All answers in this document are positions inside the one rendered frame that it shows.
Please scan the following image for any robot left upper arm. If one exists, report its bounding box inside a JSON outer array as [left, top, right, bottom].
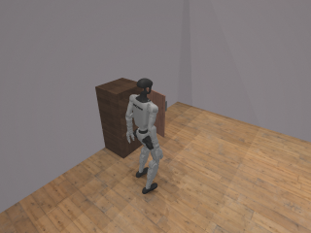
[[125, 94, 138, 118]]

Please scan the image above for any right robot hand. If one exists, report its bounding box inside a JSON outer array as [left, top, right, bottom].
[[154, 148, 163, 162]]

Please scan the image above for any robot right forearm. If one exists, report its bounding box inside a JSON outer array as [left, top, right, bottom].
[[149, 126, 160, 150]]

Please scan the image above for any robot left forearm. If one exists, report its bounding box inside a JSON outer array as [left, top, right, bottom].
[[125, 116, 133, 132]]

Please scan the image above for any cupboard door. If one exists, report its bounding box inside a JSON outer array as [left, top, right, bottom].
[[142, 87, 166, 138]]

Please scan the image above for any right robot foot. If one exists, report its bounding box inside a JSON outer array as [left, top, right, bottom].
[[142, 183, 157, 194]]

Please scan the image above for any humanoid robot head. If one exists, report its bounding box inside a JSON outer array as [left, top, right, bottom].
[[135, 78, 153, 103]]

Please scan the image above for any robot right upper arm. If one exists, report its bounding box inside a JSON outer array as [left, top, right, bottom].
[[147, 103, 158, 132]]

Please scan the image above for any left robot hand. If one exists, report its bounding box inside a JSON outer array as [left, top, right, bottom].
[[126, 130, 135, 144]]

